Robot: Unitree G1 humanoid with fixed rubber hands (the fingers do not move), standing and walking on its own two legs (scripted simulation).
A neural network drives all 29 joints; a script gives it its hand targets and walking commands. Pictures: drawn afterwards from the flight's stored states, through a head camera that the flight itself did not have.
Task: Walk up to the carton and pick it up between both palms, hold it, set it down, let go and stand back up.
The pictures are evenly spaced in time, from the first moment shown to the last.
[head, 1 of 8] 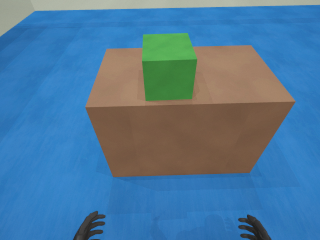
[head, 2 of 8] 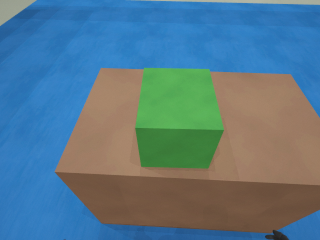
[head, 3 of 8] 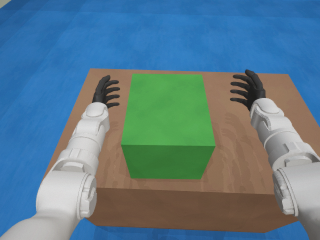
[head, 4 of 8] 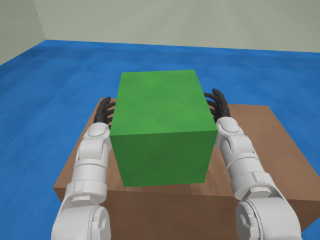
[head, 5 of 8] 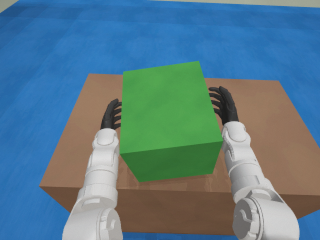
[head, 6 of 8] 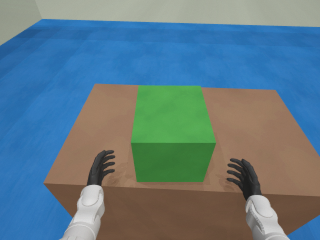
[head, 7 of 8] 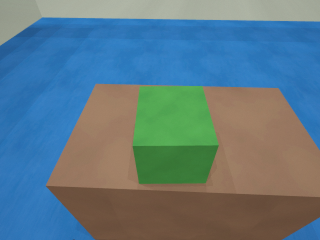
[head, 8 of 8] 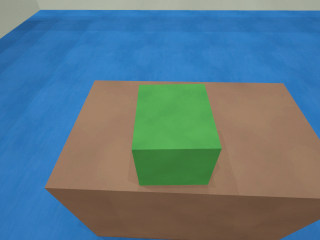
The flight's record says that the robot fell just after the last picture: no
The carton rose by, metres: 0.21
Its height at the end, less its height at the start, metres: +0.00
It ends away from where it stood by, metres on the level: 0.03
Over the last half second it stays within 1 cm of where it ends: yes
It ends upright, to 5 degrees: yes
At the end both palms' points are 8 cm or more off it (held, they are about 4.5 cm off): yes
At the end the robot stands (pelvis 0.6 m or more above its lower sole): yes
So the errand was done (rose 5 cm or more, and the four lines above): yes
